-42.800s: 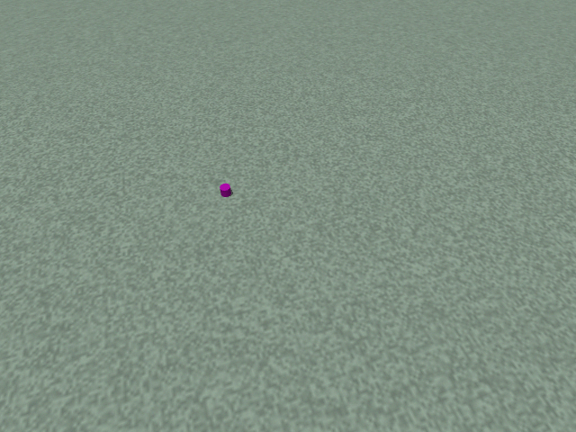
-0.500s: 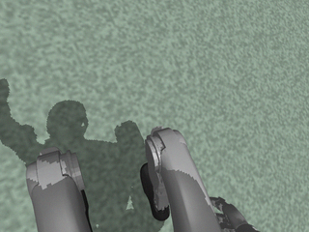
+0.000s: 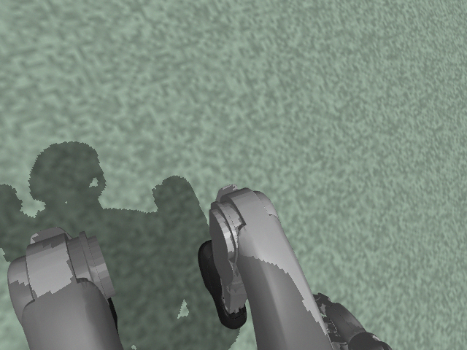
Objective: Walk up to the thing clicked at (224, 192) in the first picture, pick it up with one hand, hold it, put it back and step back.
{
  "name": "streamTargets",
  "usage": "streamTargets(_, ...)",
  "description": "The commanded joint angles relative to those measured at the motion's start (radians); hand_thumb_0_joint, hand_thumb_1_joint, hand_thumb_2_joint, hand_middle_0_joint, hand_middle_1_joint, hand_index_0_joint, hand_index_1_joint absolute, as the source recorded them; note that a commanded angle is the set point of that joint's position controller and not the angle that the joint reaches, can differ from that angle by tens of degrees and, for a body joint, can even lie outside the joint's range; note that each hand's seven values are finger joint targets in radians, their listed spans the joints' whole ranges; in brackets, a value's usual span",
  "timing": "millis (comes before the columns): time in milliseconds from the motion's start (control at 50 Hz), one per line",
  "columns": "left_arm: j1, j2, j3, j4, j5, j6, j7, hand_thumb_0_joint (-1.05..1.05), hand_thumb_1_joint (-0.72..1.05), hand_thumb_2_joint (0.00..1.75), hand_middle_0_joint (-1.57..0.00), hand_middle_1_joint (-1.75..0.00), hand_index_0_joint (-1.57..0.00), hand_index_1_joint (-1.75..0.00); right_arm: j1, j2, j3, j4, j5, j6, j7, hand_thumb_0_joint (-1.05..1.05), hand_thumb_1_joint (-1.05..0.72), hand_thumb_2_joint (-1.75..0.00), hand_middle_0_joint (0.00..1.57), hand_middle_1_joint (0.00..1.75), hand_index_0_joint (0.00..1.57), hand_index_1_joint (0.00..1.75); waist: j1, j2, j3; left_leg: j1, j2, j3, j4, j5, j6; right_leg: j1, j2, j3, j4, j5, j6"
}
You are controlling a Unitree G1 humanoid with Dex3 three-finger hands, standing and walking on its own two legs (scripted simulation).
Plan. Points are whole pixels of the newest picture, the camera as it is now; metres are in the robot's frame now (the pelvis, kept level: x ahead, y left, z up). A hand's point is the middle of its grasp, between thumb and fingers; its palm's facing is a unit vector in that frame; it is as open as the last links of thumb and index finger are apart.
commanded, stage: rest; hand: left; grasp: from above
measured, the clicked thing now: out of the picture +0.46 +0.37 -0.23
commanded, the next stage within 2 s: open in 1.04 s
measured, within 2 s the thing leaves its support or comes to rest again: rests again in 0.96 s
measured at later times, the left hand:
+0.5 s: hand out of the picture +0.44 +0.35 -0.23, palm faces -0.45 -0.15 -0.88, open 6.3 cm
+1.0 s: hand out of the picture +0.44 +0.35 -0.25, palm faces -0.45 -0.15 -0.88, open 6.1 cm
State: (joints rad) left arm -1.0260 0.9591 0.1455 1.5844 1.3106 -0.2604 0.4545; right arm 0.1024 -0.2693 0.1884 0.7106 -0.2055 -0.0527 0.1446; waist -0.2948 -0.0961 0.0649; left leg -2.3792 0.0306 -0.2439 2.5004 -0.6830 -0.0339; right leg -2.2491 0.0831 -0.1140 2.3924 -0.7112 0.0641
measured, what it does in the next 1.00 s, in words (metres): stands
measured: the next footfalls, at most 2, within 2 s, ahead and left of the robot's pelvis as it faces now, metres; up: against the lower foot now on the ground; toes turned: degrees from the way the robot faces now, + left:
none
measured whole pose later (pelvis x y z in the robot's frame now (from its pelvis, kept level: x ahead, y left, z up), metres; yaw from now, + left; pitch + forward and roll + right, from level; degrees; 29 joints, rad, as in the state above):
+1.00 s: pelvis +0.00 +0.01 -0.01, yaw -3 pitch +27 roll -14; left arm -1.04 1.05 0.12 1.69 1.29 -0.25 0.55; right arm 0.06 -0.30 0.31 0.67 -0.26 -0.14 0.18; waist -0.35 -0.16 0.14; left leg -2.36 0.04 -0.30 2.55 -0.70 -0.02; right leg -2.22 0.11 -0.15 2.39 -0.70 0.08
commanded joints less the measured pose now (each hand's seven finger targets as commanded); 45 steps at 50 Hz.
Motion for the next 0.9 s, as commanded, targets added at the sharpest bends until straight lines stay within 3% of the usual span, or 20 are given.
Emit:
streamTargets(0, -0.26, 0.255, 0.012, -0.097, -0.03, 0.015, 0.044, 0.0, 0.71, 0.38, -0.96, -0.59, -1.04, -0.51, 0.193, -0.295, -0.077, -0.005, -0.008, -0.018, -0.014, 0.0, -0.9, -0.89, 0.2, 0.3, 0.2, 0.3, -0.005, 0.447, -0.647, 0.534, 0.017, 0.133, -0.235, 0.17, 0.049, 0.307, 0.018, -0.116, -0.228, 0.253, -0.084)
streamTargets(100, -0.261, 0.293, 0.024, -0.123, -0.042, 0.017, 0.046, 0.0, 0.71, 0.37, -0.97, -0.57, -1.04, -0.5, 0.185, -0.304, -0.066, -0.01, -0.008, -0.025, -0.015, 0.0, -0.9, -0.89, 0.2, 0.3, 0.2, 0.3, -0.001, 0.461, -0.69, 0.564, 0.022, 0.124, -0.224, 0.222, 0.047, 0.344, 0.022, -0.122, -0.218, 0.299, -0.08)
streamTargets(160, -0.243, 0.279, 0.015, -0.09, -0.039, 0.012, 0.049, 0.0, 0.71, 0.38, -0.98, -0.56, -1.05, -0.49, 0.179, -0.311, -0.055, -0.011, -0.015, -0.031, -0.012, 0.0, -0.9, -0.89, 0.2, 0.3, 0.2, 0.3, -0.024, 0.453, -0.64, 0.559, 0.024, 0.117, -0.212, 0.23, 0.045, 0.321, 0.024, -0.131, -0.211, 0.302, -0.083)
streamTargets(280, -0.255, 0.33, 0.04, -0.122, -0.034, -0.001, 0.076, 0.0, 0.71, 0.36, -1.0, -0.51, -1.06, -0.45, 0.166, -0.31, -0.035, -0.012, -0.028, -0.035, -0.007, 0.0, -0.9, -0.9, 0.2, 0.3, 0.2, 0.3, -0.01, 0.486, -0.68, 0.554, 0.031, 0.12, -0.207, 0.242, 0.046, 0.389, 0.032, -0.121, -0.216, 0.327, -0.076)
streamTargets(420, -0.25, 0.301, 0.012, -0.059, -0.027, 0.013, 0.097, 0.0, 0.73, 0.37, -1.02, -0.49, -1.08, -0.44, 0.157, -0.327, -0.029, -0.013, -0.038, -0.047, 0.0, 0.0, -0.9, -0.9, 0.2, 0.3, 0.2, 0.3, -0.044, 0.487, -0.607, 0.555, 0.032, 0.104, -0.206, 0.219, 0.04, 0.326, 0.033, -0.145, -0.2, 0.303, -0.082)
streamTargets(480, -0.243, 0.305, 0.003, -0.05, -0.028, 0.019, 0.098, 0.0, 0.74, 0.35, -1.03, -0.48, -1.09, -0.43, 0.145, -0.329, -0.027, -0.017, -0.037, -0.055, 0.003, 0.0, -0.9, -0.9, 0.2, 0.3, 0.2, 0.3, -0.036, 0.505, -0.597, 0.57, 0.034, 0.102, -0.213, 0.213, 0.036, 0.312, 0.033, -0.147, -0.197, 0.293, -0.085)
streamTargets(520, -0.262, 0.297, -0.008, -0.053, -0.035, 0.017, 0.099, 0.0, 0.74, 0.34, -1.03, -0.48, -1.08, -0.42, 0.145, -0.333, -0.023, -0.016, -0.04, -0.061, 0.006, 0.0, -0.9, -0.9, 0.2, 0.3, 0.2, 0.3, -0.05, 0.492, -0.596, 0.562, 0.035, 0.098, -0.207, 0.21, 0.038, 0.321, 0.034, -0.15, -0.2, 0.296, -0.083)
streamTargets(660, -0.246, 0.317, -0.001, -0.034, -0.04, 0.018, 0.115, 0.0, 0.74, 0.32, -1.03, -0.46, -1.09, -0.4, 0.131, -0.341, -0.004, -0.024, -0.048, -0.069, 0.008, 0.0, -0.9, -0.9, 0.2, 0.3, 0.2, 0.3, -0.046, 0.498, -0.61, 0.559, 0.037, 0.092, -0.205, 0.224, 0.037, 0.349, 0.038, -0.158, -0.199, 0.312, -0.078)
streamTargets(700, -0.264, 0.298, -0.021, -0.035, -0.037, 0.018, 0.11, 0.0, 0.72, 0.32, -1.01, -0.45, -1.07, -0.39, 0.134, -0.344, -0.002, -0.023, -0.049, -0.075, 0.012, 0.0, -0.9, -0.9, 0.2, 0.3, 0.2, 0.3, -0.07, 0.492, -0.585, 0.562, 0.037, 0.088, -0.204, 0.216, 0.035, 0.331, 0.037, -0.162, -0.195, 0.303, -0.079)
streamTargets(740, -0.266, 0.316, -0.023, -0.027, -0.037, 0.017, 0.11, 0.0, 0.72, 0.3, -1.03, -0.43, -1.08, -0.38, 0.122, -0.344, 0.002, -0.028, -0.048, -0.079, 0.015, 0.0, -0.9, -0.9, 0.2, 0.3, 0.2, 0.3, -0.063, 0.504, -0.556, 0.543, 0.039, 0.087, -0.205, 0.195, 0.036, 0.316, 0.04, -0.158, -0.194, 0.286, -0.083)
streamTargets(780, -0.266, 0.338, -0.005, -0.048, -0.038, 0.012, 0.12, 0.0, 0.72, 0.29, -1.03, -0.42, -1.08, -0.37, 0.122, -0.352, 0.007, -0.036, -0.048, -0.079, 0.012, 0.0, -0.9, -0.9, 0.2, 0.3, 0.2, 0.3, -0.053, 0.501, -0.595, 0.557, 0.037, 0.088, -0.207, 0.21, 0.035, 0.345, 0.038, -0.16, -0.196, 0.3, -0.08)
streamTargets(880, -0.256, 0.324, -0.023, 0.003, -0.034, 0.011, 0.127, 0.0, 0.72, 0.26, -1.02, -0.42, -1.08, -0.36, 0.107, -0.354, 0.018, -0.047, -0.051, -0.089, 0.018, 0.0, -0.9, -0.9, 0.2, 0.3, 0.2, 0.3, -0.074, 0.483, -0.556, 0.533, 0.041, 0.081, -0.199, 0.184, 0.038, 0.324, 0.044, -0.166, -0.196, 0.283, -0.08)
